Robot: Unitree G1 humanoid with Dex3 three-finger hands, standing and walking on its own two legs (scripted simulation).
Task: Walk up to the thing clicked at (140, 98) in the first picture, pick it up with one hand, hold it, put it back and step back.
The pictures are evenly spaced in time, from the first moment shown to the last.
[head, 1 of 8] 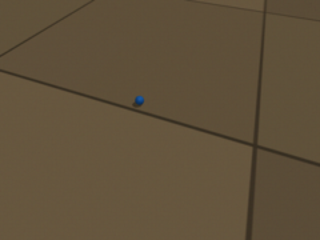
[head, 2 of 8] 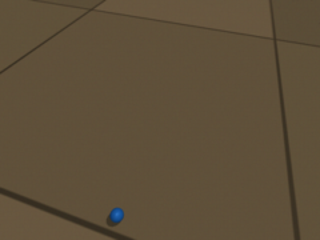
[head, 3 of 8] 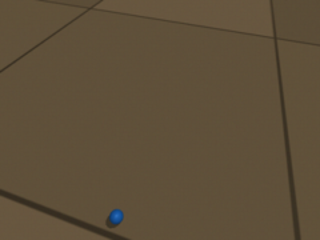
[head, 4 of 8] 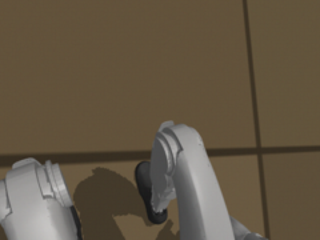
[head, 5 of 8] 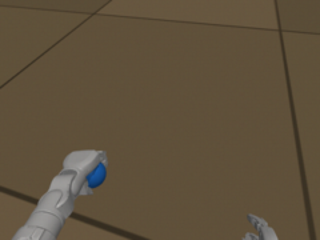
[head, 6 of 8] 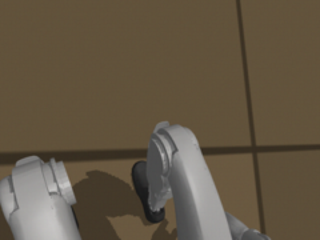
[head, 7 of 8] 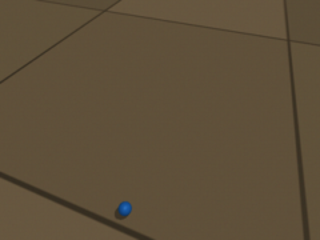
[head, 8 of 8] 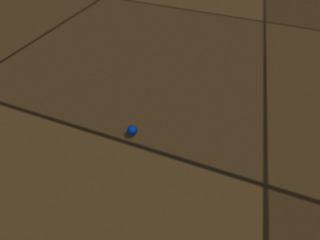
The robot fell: no
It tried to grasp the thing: yes
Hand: left
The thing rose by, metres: 0.69
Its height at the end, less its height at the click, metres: +0.00
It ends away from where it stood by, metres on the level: 0.00
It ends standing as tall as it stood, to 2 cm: yes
